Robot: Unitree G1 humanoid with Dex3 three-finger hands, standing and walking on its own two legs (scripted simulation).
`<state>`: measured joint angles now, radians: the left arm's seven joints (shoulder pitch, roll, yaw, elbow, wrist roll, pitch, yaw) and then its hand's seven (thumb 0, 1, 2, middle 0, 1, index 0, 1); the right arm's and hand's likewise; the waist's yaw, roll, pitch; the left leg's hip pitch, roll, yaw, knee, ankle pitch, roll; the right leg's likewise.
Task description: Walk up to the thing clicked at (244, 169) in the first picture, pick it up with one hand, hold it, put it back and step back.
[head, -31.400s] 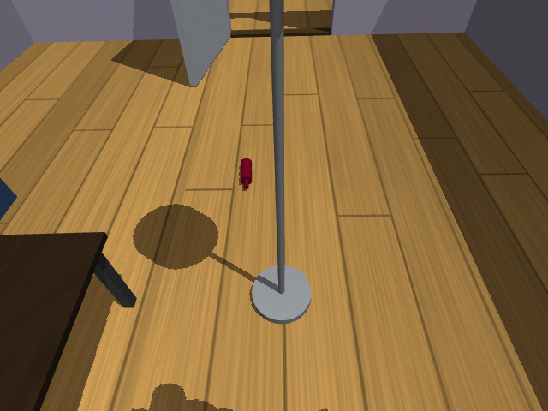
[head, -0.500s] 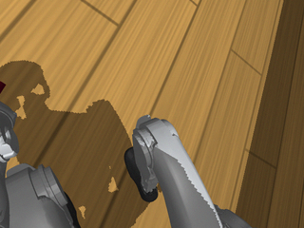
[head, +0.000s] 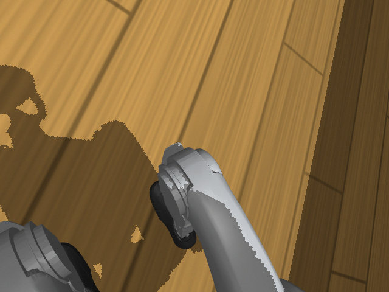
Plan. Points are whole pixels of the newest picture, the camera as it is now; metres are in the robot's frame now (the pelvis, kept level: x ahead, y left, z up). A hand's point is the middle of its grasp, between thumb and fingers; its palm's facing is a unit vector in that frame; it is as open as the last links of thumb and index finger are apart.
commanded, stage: rest palm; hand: left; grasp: from above
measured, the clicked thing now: out of the picture +0.46 +0.30 -0.29
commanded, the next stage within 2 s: close in 0.28 s
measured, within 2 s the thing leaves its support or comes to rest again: neither
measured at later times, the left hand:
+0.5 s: hand out of the picture +0.48 +0.28 -0.25, palm faces -0.28 -0.33 -0.90, open 13.2 cm
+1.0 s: hand out of the picture +0.50 +0.29 -0.25, palm faces -0.24 -0.35 -0.90, open 11.7 cm
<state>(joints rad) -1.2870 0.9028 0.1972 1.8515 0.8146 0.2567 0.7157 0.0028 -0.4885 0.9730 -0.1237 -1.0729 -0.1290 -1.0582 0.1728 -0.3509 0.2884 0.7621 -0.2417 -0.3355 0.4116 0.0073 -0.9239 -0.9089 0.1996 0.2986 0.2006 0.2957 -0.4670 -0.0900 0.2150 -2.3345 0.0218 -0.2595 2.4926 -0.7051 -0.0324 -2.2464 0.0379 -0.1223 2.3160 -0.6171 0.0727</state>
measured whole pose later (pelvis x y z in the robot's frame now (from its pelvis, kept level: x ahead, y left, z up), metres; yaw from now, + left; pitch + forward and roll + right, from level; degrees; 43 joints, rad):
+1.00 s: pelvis +0.00 +0.01 +0.01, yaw -2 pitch +30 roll -16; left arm -1.36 1.02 0.18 1.83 0.82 0.27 0.74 0.00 -0.23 0.95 -0.32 -1.01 -0.32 -0.99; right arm 0.15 -0.39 0.35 0.68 -0.25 -0.35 0.38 0.01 -0.92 -0.90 0.20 0.30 0.20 0.30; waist -0.51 -0.13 0.27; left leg -2.31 0.02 -0.29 2.48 -0.73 -0.02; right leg -2.19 0.04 -0.16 2.26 -0.63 0.08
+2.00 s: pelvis +0.00 +0.01 +0.02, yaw -2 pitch +30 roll -16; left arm -1.34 1.04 0.18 1.81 0.85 0.25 0.70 0.00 0.04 0.77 -0.55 -0.83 -0.51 -0.79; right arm 0.16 -0.39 0.36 0.67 -0.25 -0.34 0.34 0.02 -0.91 -0.90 0.20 0.30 0.20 0.29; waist -0.50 -0.14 0.28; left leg -2.30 0.03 -0.29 2.46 -0.72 -0.02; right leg -2.18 0.04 -0.16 2.24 -0.62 0.08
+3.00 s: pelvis +0.00 +0.01 +0.02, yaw -2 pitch +32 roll -15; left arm -1.29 0.95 0.20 1.67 0.84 0.30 0.64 0.01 0.08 0.55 -0.69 -0.68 -0.66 -0.64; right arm 0.21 -0.37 0.29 0.70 -0.21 -0.32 0.35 0.01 -0.91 -0.90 0.20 0.30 0.20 0.29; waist -0.46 -0.10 0.19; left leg -2.31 0.04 -0.27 2.43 -0.71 -0.02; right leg -2.20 0.04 -0.14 2.23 -0.62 0.07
